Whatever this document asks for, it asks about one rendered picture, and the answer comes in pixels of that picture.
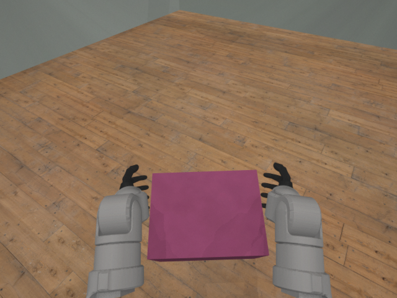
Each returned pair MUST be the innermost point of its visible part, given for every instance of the carton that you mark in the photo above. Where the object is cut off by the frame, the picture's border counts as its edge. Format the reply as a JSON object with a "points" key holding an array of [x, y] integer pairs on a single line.
{"points": [[207, 215]]}

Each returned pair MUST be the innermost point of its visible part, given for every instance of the robot right hand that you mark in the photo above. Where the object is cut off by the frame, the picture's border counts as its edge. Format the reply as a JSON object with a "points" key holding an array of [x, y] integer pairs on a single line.
{"points": [[284, 179]]}

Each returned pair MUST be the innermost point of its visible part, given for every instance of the robot left hand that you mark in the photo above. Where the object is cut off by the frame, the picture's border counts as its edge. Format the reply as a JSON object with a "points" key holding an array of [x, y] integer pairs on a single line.
{"points": [[128, 180]]}

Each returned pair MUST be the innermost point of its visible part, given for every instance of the left robot forearm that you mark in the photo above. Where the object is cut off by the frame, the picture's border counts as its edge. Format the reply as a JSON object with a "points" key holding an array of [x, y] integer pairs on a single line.
{"points": [[117, 260]]}

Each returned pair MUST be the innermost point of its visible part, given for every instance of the right robot forearm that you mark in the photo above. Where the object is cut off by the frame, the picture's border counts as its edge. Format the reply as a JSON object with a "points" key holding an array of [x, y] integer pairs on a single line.
{"points": [[299, 269]]}

